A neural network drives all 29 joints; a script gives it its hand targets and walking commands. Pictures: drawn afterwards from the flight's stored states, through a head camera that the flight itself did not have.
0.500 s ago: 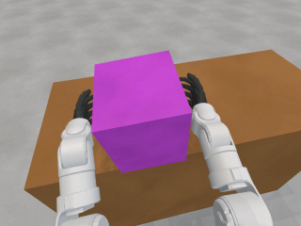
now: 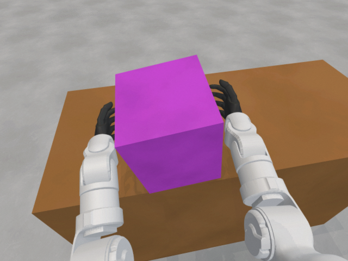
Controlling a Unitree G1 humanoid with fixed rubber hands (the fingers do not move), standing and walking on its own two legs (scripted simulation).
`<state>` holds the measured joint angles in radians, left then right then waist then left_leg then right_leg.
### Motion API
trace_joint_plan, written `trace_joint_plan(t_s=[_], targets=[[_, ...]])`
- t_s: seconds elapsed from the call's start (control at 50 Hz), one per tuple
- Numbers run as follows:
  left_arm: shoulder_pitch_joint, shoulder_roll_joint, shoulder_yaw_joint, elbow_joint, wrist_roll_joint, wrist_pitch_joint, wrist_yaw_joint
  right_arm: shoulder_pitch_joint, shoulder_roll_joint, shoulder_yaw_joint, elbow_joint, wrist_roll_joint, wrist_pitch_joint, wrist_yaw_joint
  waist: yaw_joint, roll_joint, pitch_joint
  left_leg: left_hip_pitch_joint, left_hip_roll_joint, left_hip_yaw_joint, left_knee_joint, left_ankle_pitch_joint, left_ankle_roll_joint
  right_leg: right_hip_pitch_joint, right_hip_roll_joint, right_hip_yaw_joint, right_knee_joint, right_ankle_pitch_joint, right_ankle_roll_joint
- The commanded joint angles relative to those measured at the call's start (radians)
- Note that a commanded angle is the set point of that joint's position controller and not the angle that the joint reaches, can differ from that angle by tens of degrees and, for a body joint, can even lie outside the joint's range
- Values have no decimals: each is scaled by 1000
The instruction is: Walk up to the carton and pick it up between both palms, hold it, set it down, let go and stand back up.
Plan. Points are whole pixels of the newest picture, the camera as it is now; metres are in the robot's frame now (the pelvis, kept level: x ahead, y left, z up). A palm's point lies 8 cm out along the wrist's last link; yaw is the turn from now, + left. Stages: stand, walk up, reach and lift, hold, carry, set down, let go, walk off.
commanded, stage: set down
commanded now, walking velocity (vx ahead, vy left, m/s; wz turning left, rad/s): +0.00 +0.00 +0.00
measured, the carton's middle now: (171, 129) +0.43 +0.00 +0.09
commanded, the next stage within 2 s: none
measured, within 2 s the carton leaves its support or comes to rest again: rests again in 0.92 s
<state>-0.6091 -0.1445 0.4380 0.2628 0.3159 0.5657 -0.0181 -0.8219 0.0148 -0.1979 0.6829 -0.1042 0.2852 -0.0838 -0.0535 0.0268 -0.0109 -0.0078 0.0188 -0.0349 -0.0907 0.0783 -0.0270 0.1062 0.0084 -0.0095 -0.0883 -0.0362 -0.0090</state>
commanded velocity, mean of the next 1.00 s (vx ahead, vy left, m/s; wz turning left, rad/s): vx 0.00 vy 0.00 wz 0.00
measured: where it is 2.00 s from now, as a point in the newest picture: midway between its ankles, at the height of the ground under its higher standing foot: outside the picture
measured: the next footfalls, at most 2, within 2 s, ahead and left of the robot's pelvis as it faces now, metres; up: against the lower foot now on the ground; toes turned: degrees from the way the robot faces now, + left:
none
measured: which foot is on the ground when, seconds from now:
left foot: down 0.00-1.00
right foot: down 0.00-1.00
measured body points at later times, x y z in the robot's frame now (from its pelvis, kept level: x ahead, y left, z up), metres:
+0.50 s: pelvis -0.01 +0.00 +0.00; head +0.00 -0.01 +0.45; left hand +0.40 +0.13 +0.12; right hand +0.42 -0.16 +0.13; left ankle +0.02 +0.14 -0.75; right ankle -0.06 -0.11 -0.75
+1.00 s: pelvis +0.00 +0.00 +0.00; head +0.02 -0.02 +0.45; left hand +0.41 +0.12 +0.11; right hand +0.42 -0.18 +0.11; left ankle +0.02 +0.14 -0.75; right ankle -0.06 -0.11 -0.75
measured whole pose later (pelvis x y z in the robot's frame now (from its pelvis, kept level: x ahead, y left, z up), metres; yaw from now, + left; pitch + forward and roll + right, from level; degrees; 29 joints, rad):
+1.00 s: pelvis +0.00 +0.00 +0.00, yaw -1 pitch +5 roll +0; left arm -0.66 -0.21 0.51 0.49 0.36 0.25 0.00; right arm -0.77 0.00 -0.35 0.78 -0.23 0.13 -0.01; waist -0.03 0.03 -0.06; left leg -0.08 0.03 -0.02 -0.09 0.08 -0.03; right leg 0.03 0.02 0.00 -0.09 -0.03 -0.01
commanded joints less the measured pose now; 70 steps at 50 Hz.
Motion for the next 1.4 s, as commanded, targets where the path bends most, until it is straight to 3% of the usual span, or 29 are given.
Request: trace_joint_plan(t_s=[0.0, 0.1, 0.16, 0.34, 0.48, 0.72, 0.82, 0.98, 1.1, 1.38], targets=[[-691, -357, -362, -86, -108, -128, -93, -540, 385, 218, -125, 13, -85, 147, -25, 1, -566, 310, -48, 39, 44, 371, 12, 25, 58, -48, 65, 482, 53], [-679, -346, -313, 2, -83, -159, -84, -537, 382, 164, -66, -35, -98, 167, -18, -31, -517, 254, -44, 39, 28, 277, 22, 3, 57, -55, 47, 395, 52], [-680, -340, -276, 52, -64, -183, -76, -550, 392, 151, -43, -53, -107, 180, 2, -48, -503, 201, -43, 39, 2, 218, 41, 16, 55, -53, 53, 379, 60], [-677, -333, -215, 161, -23, -236, -59, -575, 399, 111, 4, -86, -134, 209, 43, -43, -517, 122, -39, 38, -27, 143, 70, 35, 46, -42, 59, 336, 60], [-655, -350, -195, 205, -9, -269, -60, -551, 424, 95, 29, -105, -152, 209, 47, -53, -535, 98, -43, 36, -34, 160, 79, 56, 41, -29, 72, 412, 66], [-528, -377, -200, 231, 1, -298, -84, -441, 406, 86, 50, -120, -167, 194, 34, -34, -469, 103, -49, 31, -21, 248, 54, 80, 52, -31, 60, 488, 59], [-484, -370, -190, 216, 8, -309, -86, -403, 407, 106, 31, -118, -178, 190, 46, -48, -462, 92, -53, 30, -23, 276, 56, 98, 50, -25, 71, 548, 64], [-433, -351, -151, 241, 26, -338, -76, -384, 423, 146, 15, -105, -211, 176, 93, -81, -453, 14, -62, 40, -46, 249, 74, 180, 41, -7, 126, 664, 79], [-400, -354, -150, 274, 30, -357, -71, -354, 428, 174, 32, -99, -232, 164, 104, -83, -458, 10, -68, 46, -46, 253, 70, 194, 41, 3, 139, 717, 87], [-331, -287, -107, 304, 31, -368, -68, -275, 370, 164, 78, -83, -230, 136, 120, -76, -397, 19, -70, 58, -17, 251, 56, 146, 44, 11, 127, 660, 84]])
